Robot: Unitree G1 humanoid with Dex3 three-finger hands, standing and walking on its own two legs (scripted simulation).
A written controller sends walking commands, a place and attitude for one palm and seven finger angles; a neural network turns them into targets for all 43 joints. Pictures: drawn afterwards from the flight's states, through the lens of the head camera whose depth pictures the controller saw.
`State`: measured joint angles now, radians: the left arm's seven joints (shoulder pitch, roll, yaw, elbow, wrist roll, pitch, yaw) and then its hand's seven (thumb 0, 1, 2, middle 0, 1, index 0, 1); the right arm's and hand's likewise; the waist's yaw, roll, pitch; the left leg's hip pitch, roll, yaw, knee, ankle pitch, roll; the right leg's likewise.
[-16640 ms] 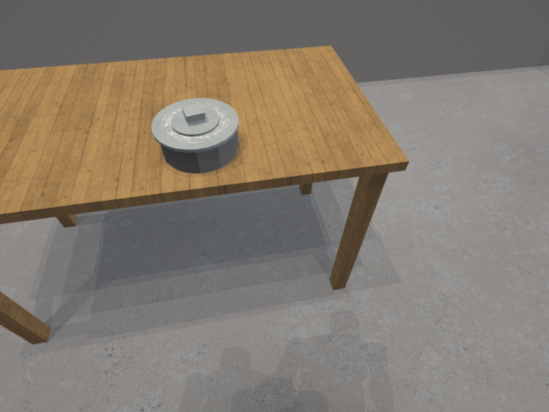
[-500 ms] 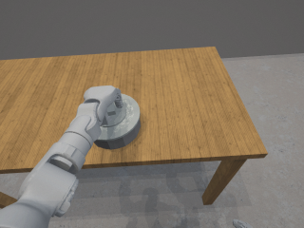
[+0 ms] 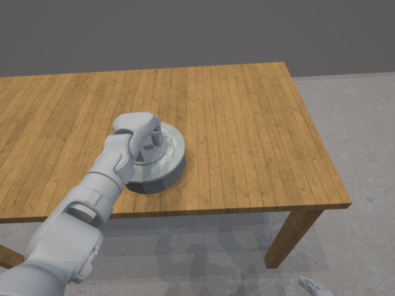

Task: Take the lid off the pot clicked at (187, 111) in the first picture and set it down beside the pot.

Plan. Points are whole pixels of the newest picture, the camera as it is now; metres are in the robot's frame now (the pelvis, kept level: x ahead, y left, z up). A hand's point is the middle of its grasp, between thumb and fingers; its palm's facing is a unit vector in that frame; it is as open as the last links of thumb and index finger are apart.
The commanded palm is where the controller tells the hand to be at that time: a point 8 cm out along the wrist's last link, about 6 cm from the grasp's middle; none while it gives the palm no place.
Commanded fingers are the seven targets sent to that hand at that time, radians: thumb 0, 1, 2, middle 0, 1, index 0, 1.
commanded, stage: close the fingers and squeeze the knob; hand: left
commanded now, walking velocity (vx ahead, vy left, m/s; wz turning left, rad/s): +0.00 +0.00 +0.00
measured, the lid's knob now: (143, 142) +0.46 +0.13 +0.04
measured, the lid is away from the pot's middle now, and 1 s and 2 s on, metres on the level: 0.00 0.00 0.02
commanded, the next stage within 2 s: lift the lid straight up in 0.32 s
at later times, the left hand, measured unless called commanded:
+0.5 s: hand (141, 147) +0.43 +0.13 +0.06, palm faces -0.33 -0.06 -0.94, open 6.0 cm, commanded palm +0.42 +0.14 +0.13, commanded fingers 0.00 0.63 1.05 -0.77 -1.00 -1.06 -1.10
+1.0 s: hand (139, 137) +0.43 +0.13 +0.10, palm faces -0.27 -0.05 -0.96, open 5.7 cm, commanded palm +0.41 +0.13 +0.17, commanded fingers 0.00 0.63 1.05 -0.78 -1.00 -1.06 -1.10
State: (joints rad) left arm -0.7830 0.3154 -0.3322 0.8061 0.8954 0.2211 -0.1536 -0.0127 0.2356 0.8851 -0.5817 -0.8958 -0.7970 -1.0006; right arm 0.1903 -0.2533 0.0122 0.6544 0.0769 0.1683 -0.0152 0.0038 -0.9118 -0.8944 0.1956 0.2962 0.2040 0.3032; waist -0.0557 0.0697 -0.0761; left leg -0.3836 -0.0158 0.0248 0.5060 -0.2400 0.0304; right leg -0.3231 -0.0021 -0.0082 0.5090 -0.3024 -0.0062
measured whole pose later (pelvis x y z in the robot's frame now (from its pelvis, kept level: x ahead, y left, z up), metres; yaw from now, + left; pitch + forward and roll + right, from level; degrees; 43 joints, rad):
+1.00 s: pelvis +0.00 +0.00 +0.00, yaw +1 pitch +5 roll +0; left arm -0.79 0.33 -0.34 0.70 0.87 0.27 -0.20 0.04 0.26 0.88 -0.56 -0.87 -0.94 -1.04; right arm 0.18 -0.26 0.02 0.67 0.08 0.13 -0.01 0.01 -0.91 -0.89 0.20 0.30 0.20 0.30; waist -0.05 0.09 -0.06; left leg -0.34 -0.02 0.02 0.48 -0.22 0.03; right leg -0.28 -0.01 -0.01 0.49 -0.29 0.00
